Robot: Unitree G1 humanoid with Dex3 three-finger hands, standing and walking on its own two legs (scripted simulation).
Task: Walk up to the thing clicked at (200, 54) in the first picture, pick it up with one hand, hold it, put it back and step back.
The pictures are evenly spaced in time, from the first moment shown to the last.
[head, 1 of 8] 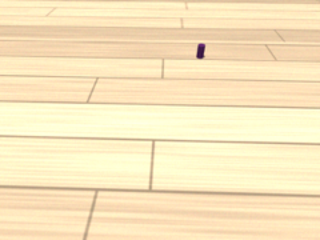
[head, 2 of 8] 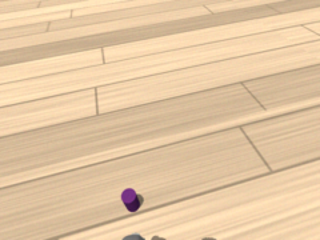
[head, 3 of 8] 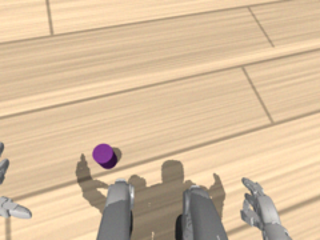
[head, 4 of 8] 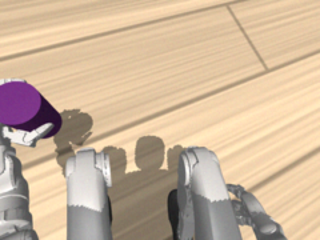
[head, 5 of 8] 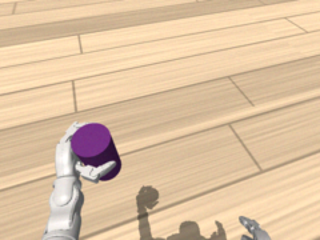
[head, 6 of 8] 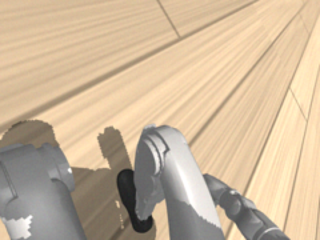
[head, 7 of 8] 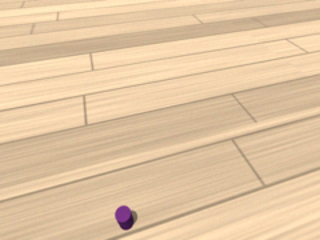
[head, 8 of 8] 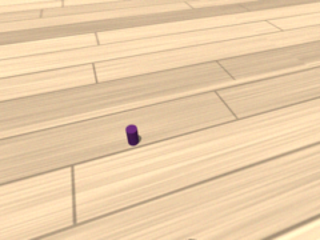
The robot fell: no
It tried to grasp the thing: yes
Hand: left
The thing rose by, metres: 0.70
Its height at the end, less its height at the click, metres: +0.00
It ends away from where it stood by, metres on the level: 0.01
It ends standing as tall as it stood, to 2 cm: yes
